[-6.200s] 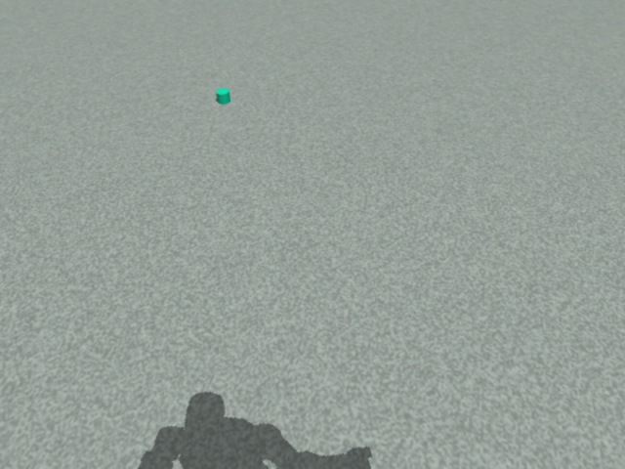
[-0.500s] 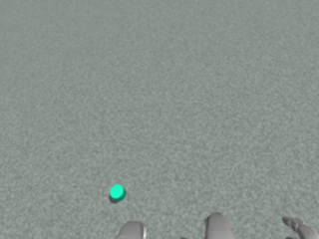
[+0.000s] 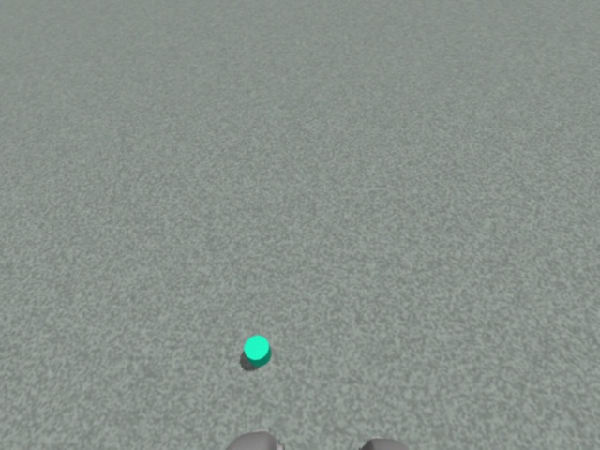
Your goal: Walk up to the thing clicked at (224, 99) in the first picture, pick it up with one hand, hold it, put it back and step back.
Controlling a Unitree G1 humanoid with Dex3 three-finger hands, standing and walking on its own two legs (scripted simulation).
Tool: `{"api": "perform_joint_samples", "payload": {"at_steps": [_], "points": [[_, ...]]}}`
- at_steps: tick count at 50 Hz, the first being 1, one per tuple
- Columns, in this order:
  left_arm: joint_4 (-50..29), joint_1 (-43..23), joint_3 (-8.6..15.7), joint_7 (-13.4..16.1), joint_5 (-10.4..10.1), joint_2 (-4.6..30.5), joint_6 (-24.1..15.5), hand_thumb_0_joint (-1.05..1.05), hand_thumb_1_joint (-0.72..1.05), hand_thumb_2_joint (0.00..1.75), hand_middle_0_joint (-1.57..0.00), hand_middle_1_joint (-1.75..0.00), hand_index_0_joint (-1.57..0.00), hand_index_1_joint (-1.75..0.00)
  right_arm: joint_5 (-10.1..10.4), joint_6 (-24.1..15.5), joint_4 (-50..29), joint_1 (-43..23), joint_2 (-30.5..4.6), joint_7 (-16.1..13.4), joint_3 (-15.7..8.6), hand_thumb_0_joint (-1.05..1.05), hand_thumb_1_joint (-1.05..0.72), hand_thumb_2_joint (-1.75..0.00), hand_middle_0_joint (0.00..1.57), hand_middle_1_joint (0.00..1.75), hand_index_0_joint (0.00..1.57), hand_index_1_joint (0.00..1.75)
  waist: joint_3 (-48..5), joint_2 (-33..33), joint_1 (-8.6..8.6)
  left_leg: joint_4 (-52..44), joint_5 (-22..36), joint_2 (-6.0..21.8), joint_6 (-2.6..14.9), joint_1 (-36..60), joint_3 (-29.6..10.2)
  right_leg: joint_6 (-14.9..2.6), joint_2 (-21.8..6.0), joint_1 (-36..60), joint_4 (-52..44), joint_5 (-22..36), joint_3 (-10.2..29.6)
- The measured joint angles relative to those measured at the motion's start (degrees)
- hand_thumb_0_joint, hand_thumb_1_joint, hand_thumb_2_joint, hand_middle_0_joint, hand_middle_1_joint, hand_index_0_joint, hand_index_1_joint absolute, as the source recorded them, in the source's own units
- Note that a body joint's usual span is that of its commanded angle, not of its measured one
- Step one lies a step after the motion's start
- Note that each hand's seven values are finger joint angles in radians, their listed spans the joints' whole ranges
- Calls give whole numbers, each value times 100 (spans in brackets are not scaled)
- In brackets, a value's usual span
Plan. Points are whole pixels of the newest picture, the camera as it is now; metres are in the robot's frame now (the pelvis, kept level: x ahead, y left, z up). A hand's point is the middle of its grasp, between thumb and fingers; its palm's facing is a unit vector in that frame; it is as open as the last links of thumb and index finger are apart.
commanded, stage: walk up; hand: left
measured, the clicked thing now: (258, 350) +0.50 +0.19 -0.71
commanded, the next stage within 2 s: stand in 1.90 s
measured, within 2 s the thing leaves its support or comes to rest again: neither
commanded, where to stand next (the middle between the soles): +0.12 -0.03 m, yaw -2 degrees
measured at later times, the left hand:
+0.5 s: hand out of the picture +0.13 +0.30 -0.13, palm faces -0.16 -0.90 -0.39, open 7.4 cm
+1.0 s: hand (154, 411) +0.20 +0.24 -0.11, palm faces -0.10 -0.94 -0.34, open 7.4 cm
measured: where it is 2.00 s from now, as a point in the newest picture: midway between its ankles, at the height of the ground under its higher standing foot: outside the picture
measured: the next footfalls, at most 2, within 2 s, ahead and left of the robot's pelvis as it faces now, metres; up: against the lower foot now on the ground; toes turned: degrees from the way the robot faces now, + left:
left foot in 0.04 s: +0.09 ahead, +0.14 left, +0.00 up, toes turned -4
right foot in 0.50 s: +0.07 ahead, -0.12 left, +0.00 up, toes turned -6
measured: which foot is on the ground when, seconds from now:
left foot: up 0.00-0.02, down 0.04-1.00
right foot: down 0.00-0.06, up 0.08-0.48, down 0.50-1.00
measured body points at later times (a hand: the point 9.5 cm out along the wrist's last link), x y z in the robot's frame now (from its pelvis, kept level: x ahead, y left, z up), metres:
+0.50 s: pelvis +0.02 +0.03 +0.02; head +0.05 +0.03 +0.47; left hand +0.14 +0.35 -0.10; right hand +0.01 -0.30 -0.09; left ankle +0.04 +0.14 -0.70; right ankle +0.04 -0.12 -0.70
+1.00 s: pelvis +0.06 +0.00 +0.03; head +0.08 +0.00 +0.48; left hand +0.21 +0.29 -0.09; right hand +0.13 -0.31 -0.09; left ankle +0.06 +0.14 -0.70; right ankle +0.04 -0.12 -0.70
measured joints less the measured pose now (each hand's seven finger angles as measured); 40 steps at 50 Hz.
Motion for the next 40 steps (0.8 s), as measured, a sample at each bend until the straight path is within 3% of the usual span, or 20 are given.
{"api": "perform_joint_samples", "payload": {"at_steps": [3,6,9,15,20,23,25,27,31,33,35,40], "points": [[73,-86,-29,-120,-9,-19,155,1,90,90,-21,-30,-21,-30,-18,-235,200,68,-23,-33,-34,0,-90,-90,21,30,20,30,-132,-225,-51,-676,513,-76,-84,384,118,66,-197,-72,164,-214,271],[178,-174,-22,-182,-45,-28,279,1,90,90,-21,-30,-21,-30,-45,-418,344,138,-51,-112,-7,0,-90,-90,21,30,20,30,-264,-282,-147,-752,527,-93,51,420,247,50,14,-286,649,-620,583],[293,-264,58,-230,-106,155,299,1,90,90,-21,-30,-21,-30,-48,-561,487,168,29,-188,44,0,-90,-90,21,30,20,30,-280,-469,-249,-1086,684,-69,59,601,338,95,88,-452,937,-385,732],[544,-310,187,-293,-156,468,353,1,91,90,-20,-30,-20,-30,-79,-653,708,258,33,-229,43,0,-90,-90,21,30,20,30,-340,-685,-333,-1709,907,33,57,959,511,208,-73,-413,623,97,842],[746,-444,148,-278,-184,516,373,1,91,90,-20,-30,-20,-30,-64,-634,767,239,-32,-227,40,0,-90,-90,21,30,20,30,-281,-673,-367,-1940,941,127,11,1133,621,217,-214,-138,5,153,702],[796,-588,96,-264,-183,454,336,1,91,90,-20,-30,-20,-30,-31,-569,792,173,-74,-205,57,0,-90,-90,21,30,20,30,-223,-599,-378,-1826,839,192,-32,1112,650,183,-264,126,-490,134,412],[806,-683,70,-260,-174,405,282,1,91,90,-20,-30,-20,-30,9,-509,813,116,-85,-192,85,0,-90,-90,21,30,20,30,-202,-564,-366,-1632,707,229,-88,1049,663,149,-239,437,-1083,415,243],[825,-831,63,-235,-143,253,217,1,91,90,-20,-30,-20,-30,66,-448,865,7,-114,-200,115,0,-90,-90,21,30,20,30,-106,-353,-358,-1350,572,377,-148,965,549,334,-100,563,-1246,682,154],[744,-962,-46,-263,-169,35,168,1,91,90,-20,-30,-20,-30,144,-404,979,-199,-42,-217,198,0,-90,-90,21,30,20,30,-121,-287,-271,-951,-137,134,-106,796,167,354,-130,544,-1101,512,177],[722,-1014,-101,-264,-171,-47,206,0,91,90,-20,-30,-20,-30,162,-459,1043,-265,-14,-207,221,0,-90,-90,21,30,20,30,-169,-279,-249,-1307,152,70,-96,876,141,385,-173,568,-1070,452,171],[751,-1094,-135,-262,-203,-84,269,0,91,90,-20,-30,-20,-30,123,-528,1134,-327,54,-215,221,0,-90,-90,21,30,20,30,-211,-348,-237,-1689,887,-1,-147,1020,167,447,-248,575,-968,357,189],[970,-1283,-155,-262,-236,-124,294,1,91,90,-20,-30,-20,-30,95,-550,1379,-503,224,-180,319,0,-90,-90,21,30,20,30,-353,-431,-189,-1965,827,36,-216,1222,138,451,-209,821,-1340,437,147]]}}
